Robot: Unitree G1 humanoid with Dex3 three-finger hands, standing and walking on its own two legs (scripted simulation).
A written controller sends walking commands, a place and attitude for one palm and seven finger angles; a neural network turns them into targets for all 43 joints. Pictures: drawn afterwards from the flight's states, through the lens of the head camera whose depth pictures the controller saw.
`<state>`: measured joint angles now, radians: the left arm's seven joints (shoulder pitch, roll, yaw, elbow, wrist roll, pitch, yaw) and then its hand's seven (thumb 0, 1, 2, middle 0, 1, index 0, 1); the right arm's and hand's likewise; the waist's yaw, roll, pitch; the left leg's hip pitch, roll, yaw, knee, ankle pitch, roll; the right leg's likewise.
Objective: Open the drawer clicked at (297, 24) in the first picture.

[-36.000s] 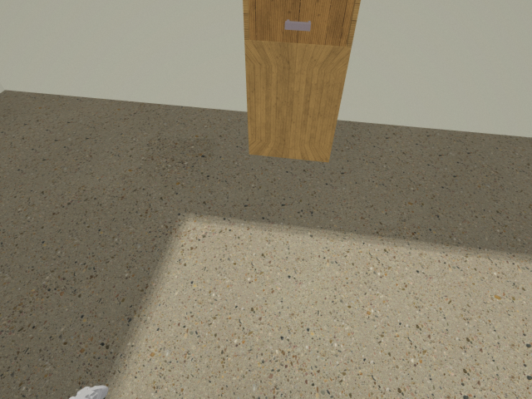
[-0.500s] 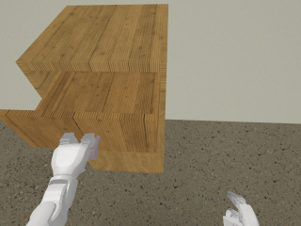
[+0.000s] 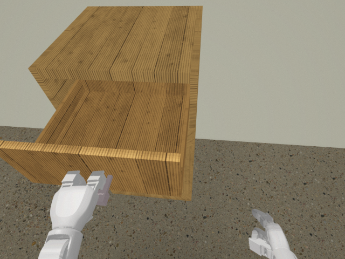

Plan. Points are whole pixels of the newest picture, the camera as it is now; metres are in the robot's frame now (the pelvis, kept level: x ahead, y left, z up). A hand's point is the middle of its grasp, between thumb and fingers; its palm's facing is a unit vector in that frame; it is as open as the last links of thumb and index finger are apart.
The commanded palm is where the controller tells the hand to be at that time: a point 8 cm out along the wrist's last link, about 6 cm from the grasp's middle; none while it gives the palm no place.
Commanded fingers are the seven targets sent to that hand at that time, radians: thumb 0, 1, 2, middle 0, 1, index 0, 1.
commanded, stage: pull the drawer open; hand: left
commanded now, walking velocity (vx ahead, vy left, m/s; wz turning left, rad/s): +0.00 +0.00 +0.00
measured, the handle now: (87, 186) +0.26 +0.24 +0.02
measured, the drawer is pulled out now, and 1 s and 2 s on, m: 0.24 0.30 0.28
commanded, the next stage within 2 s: open the thumb to release the handle in 0.62 s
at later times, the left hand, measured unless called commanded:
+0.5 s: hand (77, 237) +0.16 +0.23 +0.00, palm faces -0.03 -0.08 -1.00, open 6.0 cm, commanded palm +0.12 +0.23 +0.06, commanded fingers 0.00 0.90 0.90 -0.40 -1.35 -0.40 -1.35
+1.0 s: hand (78, 233) +0.17 +0.23 +0.00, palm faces +0.03 -0.07 -1.00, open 7.6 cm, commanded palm +0.15 +0.23 +0.06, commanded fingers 0.00 -0.15 0.45 -0.32 -1.24 -0.32 -1.24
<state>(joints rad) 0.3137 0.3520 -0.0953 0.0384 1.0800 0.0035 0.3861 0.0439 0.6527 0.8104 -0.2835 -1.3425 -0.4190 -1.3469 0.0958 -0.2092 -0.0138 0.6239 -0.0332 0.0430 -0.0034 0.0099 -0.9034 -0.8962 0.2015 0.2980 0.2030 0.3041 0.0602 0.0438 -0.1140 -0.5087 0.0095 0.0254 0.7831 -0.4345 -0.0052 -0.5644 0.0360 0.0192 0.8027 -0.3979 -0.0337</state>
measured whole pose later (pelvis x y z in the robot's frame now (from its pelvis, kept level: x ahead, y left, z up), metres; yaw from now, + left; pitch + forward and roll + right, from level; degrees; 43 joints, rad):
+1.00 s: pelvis -0.01 +0.00 -0.01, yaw +0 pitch +10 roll +1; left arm 0.51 0.37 -0.07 -0.12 1.06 -0.02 0.48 0.01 0.40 0.69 -0.38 -1.31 -0.39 -1.30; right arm 0.12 -0.23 -0.02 0.61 -0.04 0.07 -0.01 0.01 -0.90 -0.90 0.20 0.30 0.20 0.30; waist 0.07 0.05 -0.12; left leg -0.59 0.01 0.03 0.89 -0.47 -0.01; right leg -0.65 0.03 0.02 0.92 -0.44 -0.04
